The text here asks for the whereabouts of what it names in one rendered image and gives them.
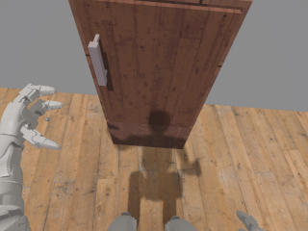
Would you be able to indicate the robot left shin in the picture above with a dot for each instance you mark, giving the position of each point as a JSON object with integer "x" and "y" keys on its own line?
{"x": 125, "y": 214}

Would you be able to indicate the cupboard door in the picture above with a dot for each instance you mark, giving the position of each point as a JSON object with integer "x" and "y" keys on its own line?
{"x": 160, "y": 57}

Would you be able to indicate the robot shin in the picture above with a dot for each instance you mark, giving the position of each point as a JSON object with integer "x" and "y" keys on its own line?
{"x": 175, "y": 217}
{"x": 125, "y": 214}

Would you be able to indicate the handle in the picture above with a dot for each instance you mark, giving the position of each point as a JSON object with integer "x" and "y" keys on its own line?
{"x": 97, "y": 61}

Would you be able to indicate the left robot forearm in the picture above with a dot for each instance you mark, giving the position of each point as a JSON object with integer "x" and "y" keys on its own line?
{"x": 11, "y": 177}

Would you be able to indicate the robot left hand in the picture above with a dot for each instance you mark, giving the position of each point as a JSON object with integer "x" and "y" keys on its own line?
{"x": 16, "y": 115}

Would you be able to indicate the robot right hand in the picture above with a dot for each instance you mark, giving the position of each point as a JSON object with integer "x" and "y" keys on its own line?
{"x": 249, "y": 222}

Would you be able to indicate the left robot upper arm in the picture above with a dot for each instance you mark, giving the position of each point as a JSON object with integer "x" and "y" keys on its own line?
{"x": 15, "y": 223}

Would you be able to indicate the robot right shin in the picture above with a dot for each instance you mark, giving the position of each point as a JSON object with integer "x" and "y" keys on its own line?
{"x": 175, "y": 217}

